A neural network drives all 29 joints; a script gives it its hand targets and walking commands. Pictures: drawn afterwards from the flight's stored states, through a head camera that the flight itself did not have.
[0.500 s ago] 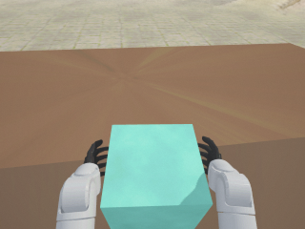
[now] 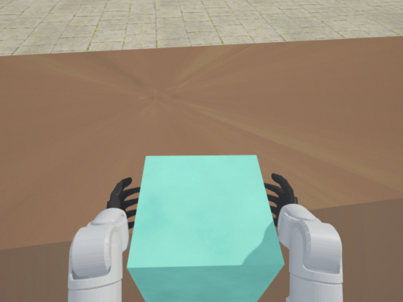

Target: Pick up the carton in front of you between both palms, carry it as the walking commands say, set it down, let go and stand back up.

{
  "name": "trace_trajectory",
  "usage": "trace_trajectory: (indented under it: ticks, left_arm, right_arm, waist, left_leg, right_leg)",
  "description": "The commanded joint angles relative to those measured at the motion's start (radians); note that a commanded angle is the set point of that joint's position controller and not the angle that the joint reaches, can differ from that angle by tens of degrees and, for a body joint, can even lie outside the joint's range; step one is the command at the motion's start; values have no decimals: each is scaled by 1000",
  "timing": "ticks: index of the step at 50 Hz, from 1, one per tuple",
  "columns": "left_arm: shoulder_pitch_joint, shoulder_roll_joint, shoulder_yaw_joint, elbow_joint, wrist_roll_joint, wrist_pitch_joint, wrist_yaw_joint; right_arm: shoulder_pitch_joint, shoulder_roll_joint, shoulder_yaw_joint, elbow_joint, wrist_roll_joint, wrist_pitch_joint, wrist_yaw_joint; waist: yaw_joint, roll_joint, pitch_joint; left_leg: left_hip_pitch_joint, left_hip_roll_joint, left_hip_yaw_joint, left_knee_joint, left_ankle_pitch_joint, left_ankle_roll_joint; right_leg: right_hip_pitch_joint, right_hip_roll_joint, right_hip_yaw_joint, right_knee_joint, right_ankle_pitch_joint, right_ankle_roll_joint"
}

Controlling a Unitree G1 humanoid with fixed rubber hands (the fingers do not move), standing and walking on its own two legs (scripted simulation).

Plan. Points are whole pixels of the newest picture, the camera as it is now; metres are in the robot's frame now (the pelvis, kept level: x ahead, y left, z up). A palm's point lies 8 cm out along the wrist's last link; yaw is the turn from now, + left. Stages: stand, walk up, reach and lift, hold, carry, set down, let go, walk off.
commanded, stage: carry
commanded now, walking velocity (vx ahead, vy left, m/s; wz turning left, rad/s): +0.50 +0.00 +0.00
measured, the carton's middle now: (201, 235) +0.27 -0.01 +0.01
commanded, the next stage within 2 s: none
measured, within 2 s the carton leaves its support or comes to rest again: neither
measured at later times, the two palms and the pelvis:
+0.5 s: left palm (138, 111) +0.61 +0.16 +0.06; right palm (247, 113) +0.58 -0.14 +0.07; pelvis +0.33 +0.03 +0.00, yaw -5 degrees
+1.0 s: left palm (161, 41) +1.00 +0.12 +0.10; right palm (238, 39) +1.01 -0.18 +0.10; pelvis +0.65 -0.03 -0.01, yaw -1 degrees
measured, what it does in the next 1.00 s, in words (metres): walks ahead: left foot, then right foot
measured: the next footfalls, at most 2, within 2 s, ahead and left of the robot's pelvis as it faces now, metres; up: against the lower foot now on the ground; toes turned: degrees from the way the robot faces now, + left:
left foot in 0.38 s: +0.43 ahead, +0.10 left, +0.00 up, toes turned +9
right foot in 0.86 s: +0.75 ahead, -0.10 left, +0.00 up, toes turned -10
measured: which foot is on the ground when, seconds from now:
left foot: up 0.00-0.36, down 0.38-0.90, up 0.92-1.00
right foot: down 0.00-0.40, up 0.42-0.84, down 0.86-1.00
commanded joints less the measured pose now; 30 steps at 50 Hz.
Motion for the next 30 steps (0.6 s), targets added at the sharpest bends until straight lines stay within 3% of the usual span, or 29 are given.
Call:
trace_trajectory:
  ticks: [1, 4, 9, 14, 16, 18, 19, 20, 21, 22, 24, 26, 30]
  left_arm:
    - [-504, -943, -702, -142, -417, -23, -250]
    - [-491, -950, -730, -179, -445, -38, -263]
    - [-423, -880, -732, -181, -455, -31, -284]
    - [-372, -842, -706, -146, -420, -16, -284]
    - [-380, -836, -704, -141, -414, -12, -281]
    - [-393, -829, -710, -144, -413, -9, -278]
    - [-402, -819, -709, -142, -408, -9, -277]
    - [-428, -833, -724, -160, -412, -3, -275]
    - [-428, -834, -727, -158, -410, -8, -277]
    - [-439, -875, -736, -143, -410, -18, -276]
    - [-444, -928, -742, -142, -413, -46, -275]
    - [-432, -956, -749, -141, -407, -68, -266]
    - [-395, -933, -760, -123, -382, -96, -243]
  right_arm:
    - [-473, 927, 766, -68, 413, -1, 275]
    - [-412, 966, 774, -72, 383, -32, 258]
    - [-327, 925, 769, -72, 333, -43, 229]
    - [-318, 893, 768, -69, 347, -18, 242]
    - [-340, 887, 770, -69, 364, -12, 252]
    - [-331, 883, 761, -48, 370, -11, 260]
    - [-324, 882, 754, -39, 370, -11, 265]
    - [-321, 869, 738, -9, 355, -19, 270]
    - [-308, 906, 753, 0, 370, -25, 273]
    - [-337, 932, 761, -28, 386, -31, 276]
    - [-380, 986, 784, -54, 408, -50, 280]
    - [-405, 998, 805, -80, 423, -65, 283]
    - [-378, 941, 814, -76, 425, -81, 290]
  waist:
    - [16, -52, -286]
    - [18, -115, -297]
    - [21, -158, -221]
    - [25, -178, -117]
    - [19, -191, -117]
    - [-7, -151, -205]
    - [-32, -87, -260]
    - [-36, 171, -349]
    - [-30, 275, -333]
    - [-23, 204, -320]
    - [-18, 22, -306]
    - [-9, 33, -306]
    - [-13, 87, -262]
  left_leg:
    - [-352, 60, -58, 81, 122, 28]
    - [-302, 25, 0, -69, 169, 16]
    - [-349, -13, 80, -343, 283, 4]
    - [-263, -49, 159, -542, 387, 30]
    - [-151, -65, 186, -577, 393, 51]
    - [141, -132, 250, -621, 326, 56]
    - [345, -36, 122, -631, 255, 62]
    - [556, 253, -370, -733, 70, 206]
    - [606, 335, -612, -866, 192, 271]
    - [586, 326, -501, -832, 317, 262]
    - [459, 270, -309, -799, 472, 198]
    - [383, 233, -189, -828, 439, 150]
    - [388, 195, -67, -859, 473, 157]
  right_leg:
    - [501, -324, 482, -328, 117, -70]
    - [503, -272, 328, -339, 220, -42]
    - [560, -219, 202, -334, 367, -39]
    - [546, -200, 122, -318, 491, -19]
    - [532, -201, 87, -245, 614, 1]
    - [439, -148, 5, 16, 652, 39]
    - [280, -124, 16, 201, 438, 63]
    - [0, -18, 40, 528, 167, 115]
    - [-214, 67, 144, 698, -250, 108]
    - [-264, -2, 231, 801, -256, 79]
    - [-247, -76, 255, 734, -159, 46]
    - [-191, -89, 234, 615, -85, 50]
    - [-238, -65, 161, 419, -22, 79]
